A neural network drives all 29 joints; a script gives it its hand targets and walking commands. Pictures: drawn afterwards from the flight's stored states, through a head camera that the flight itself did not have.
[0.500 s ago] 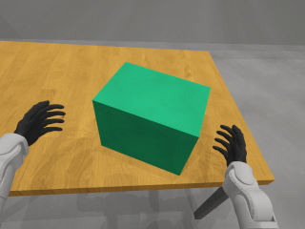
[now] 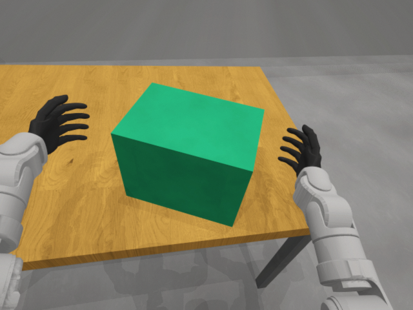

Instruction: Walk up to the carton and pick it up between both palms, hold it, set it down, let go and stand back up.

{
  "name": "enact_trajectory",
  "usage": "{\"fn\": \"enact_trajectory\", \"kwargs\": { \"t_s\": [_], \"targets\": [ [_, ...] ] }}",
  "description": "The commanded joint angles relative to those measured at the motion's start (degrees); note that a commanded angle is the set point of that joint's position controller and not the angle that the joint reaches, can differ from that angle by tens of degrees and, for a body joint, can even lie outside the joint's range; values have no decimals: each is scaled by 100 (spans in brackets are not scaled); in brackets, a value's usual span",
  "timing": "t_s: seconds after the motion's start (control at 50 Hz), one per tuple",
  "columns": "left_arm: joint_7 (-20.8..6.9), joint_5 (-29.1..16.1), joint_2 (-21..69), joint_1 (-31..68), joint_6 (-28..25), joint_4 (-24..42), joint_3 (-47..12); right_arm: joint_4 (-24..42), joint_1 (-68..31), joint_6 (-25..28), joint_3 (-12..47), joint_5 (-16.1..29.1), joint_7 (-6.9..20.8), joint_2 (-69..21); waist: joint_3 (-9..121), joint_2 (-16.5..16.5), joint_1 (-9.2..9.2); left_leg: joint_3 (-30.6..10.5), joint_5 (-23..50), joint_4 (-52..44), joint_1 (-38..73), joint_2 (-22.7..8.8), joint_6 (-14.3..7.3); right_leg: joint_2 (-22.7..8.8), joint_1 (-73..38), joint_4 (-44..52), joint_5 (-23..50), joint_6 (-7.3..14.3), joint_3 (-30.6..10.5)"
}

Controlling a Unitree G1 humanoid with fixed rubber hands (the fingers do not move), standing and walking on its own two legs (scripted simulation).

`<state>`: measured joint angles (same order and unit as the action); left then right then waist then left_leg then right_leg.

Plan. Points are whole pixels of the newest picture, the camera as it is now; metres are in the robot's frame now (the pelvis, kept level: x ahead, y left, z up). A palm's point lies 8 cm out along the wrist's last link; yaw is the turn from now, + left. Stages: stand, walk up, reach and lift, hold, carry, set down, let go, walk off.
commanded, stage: reach and lift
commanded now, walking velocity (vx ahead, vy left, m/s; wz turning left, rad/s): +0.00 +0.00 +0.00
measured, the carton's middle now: (192, 154) +0.48 -0.04 +0.02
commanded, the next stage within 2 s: none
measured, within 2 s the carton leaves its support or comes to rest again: neither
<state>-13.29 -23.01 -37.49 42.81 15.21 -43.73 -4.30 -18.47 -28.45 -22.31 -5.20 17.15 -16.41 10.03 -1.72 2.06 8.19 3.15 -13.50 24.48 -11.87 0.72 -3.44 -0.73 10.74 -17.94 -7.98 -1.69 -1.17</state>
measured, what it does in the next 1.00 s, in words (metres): stands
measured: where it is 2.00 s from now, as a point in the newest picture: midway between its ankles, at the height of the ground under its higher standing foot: outside the picture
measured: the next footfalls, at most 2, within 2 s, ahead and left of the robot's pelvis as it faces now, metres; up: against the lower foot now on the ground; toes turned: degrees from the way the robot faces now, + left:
none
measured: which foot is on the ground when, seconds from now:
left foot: down 0.00-1.00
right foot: down 0.00-1.00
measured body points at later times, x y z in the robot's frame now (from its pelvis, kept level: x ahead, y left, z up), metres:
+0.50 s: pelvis +0.00 -0.01 +0.00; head +0.03 +0.02 +0.45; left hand +0.50 +0.20 +0.17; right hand +0.39 -0.25 +0.15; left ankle -0.01 +0.07 -0.74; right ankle +0.02 -0.15 -0.74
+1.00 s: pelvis +0.00 -0.01 +0.00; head +0.04 +0.03 +0.44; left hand +0.52 +0.19 +0.19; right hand +0.42 -0.26 +0.18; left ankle -0.01 +0.08 -0.74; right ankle +0.02 -0.15 -0.74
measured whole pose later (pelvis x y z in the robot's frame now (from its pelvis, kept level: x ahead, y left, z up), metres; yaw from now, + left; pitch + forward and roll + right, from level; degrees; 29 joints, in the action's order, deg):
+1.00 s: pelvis +0.00 -0.01 +0.00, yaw +2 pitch +11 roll -2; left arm -10.3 -27.4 -35.5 77.8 -0.1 -92.6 -20.3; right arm -64.0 -62.8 -9.2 -3.0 19.0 -14.1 9.3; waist 7.5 2.2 18.2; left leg 0.0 -12.9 27.6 -25.6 0.4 -2.2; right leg -0.5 23.3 -20.4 -7.9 -1.3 2.5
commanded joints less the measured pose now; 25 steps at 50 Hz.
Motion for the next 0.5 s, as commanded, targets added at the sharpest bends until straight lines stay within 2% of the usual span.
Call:
{"fn": "enact_trajectory", "kwargs": {
  "t_s": [0.0,0.18,0.48],
  "targets": [
    [36,-30,-1254,2933,-425,259,282,433,-2402,420,-209,-84,56,802,2699,-794,187,-352,1487,-219,834,-240,294,157,-743,-173,1554,516,163],
    [75,-2,-1115,3817,-762,-801,-36,-592,-3262,834,-88,-62,89,816,3069,-936,417,-331,1838,6,918,-159,396,183,-579,-206,1951,456,276],
    [227,-215,-909,5211,-1334,-2574,-726,-2002,-4714,1287,137,74,119,848,3595,-902,686,-347,1729,140,713,-65,314,128,-248,-340,2169,333,421]
  ]
}}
